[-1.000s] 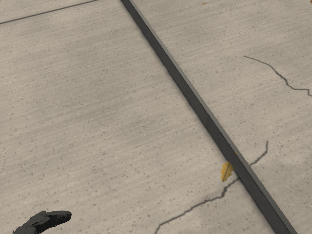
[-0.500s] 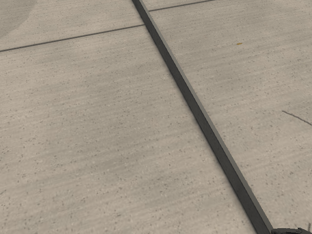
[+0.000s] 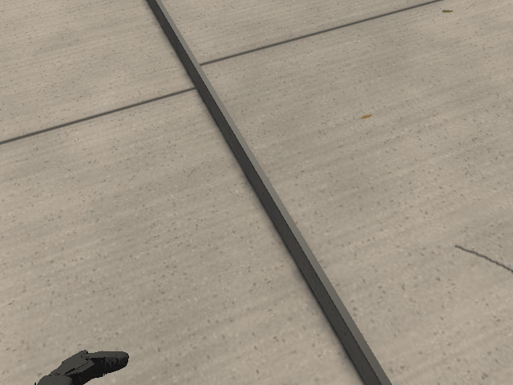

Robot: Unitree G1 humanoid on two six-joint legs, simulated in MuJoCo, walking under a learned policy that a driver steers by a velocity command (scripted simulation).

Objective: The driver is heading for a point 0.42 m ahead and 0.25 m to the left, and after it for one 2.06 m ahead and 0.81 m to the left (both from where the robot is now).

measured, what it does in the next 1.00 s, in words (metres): walks ahead, turning left: left foot, then right foot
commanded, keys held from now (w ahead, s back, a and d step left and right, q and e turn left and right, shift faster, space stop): w+q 0.32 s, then q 0.58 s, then no key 0.10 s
